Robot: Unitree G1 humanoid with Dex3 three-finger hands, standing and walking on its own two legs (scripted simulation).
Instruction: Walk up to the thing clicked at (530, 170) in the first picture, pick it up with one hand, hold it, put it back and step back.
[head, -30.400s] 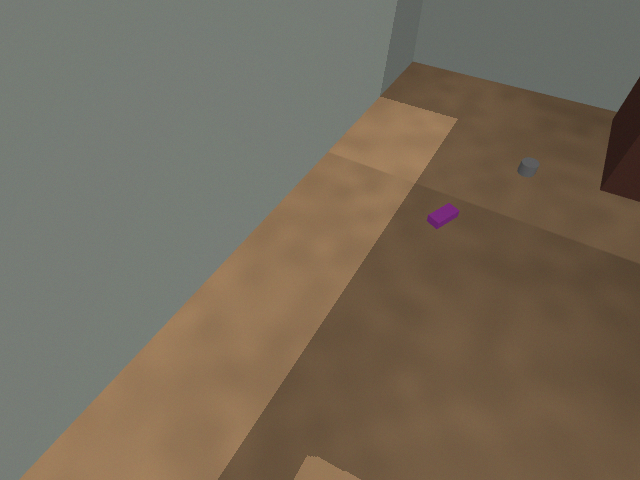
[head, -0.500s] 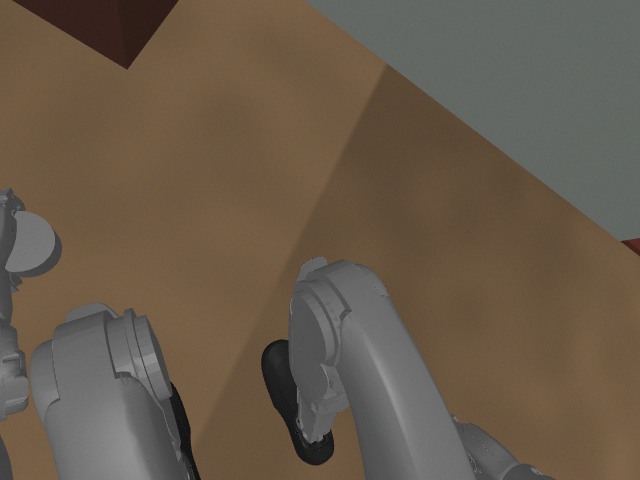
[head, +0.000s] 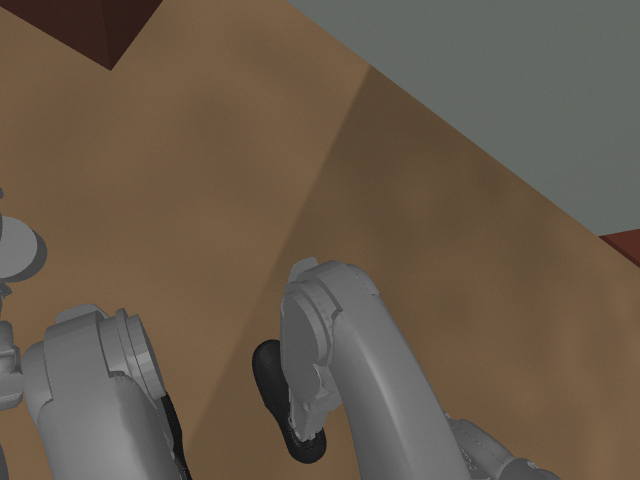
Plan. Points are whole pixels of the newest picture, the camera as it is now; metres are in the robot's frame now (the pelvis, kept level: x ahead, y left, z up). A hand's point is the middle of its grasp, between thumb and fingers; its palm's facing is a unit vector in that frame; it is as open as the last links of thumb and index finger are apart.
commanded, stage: open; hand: left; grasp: from above
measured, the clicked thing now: (6, 250) +0.40 +0.30 -0.28
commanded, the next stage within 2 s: withdraw in 0.36 s
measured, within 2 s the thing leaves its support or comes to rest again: neither
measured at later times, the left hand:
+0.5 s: hand out of the picture +0.39 +0.32 -0.24, palm faces -0.41 -0.16 -0.90, open 13.8 cm
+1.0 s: hand out of the picture +0.37 +0.33 -0.09, palm faces -0.37 -0.11 -0.92, open 14.2 cm
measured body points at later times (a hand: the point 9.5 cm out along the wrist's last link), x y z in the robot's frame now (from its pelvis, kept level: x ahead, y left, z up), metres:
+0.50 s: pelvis +0.00 +0.00 +0.00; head +0.24 +0.13 +0.35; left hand +0.41 +0.32 -0.19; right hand +0.08 -0.24 -0.07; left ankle +0.07 +0.12 -0.27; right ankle +0.10 -0.08 -0.27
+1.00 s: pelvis +0.00 -0.01 +0.05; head +0.18 +0.06 +0.46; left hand +0.38 +0.33 -0.04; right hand +0.14 -0.25 -0.07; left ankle +0.07 +0.12 -0.27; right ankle +0.10 -0.08 -0.27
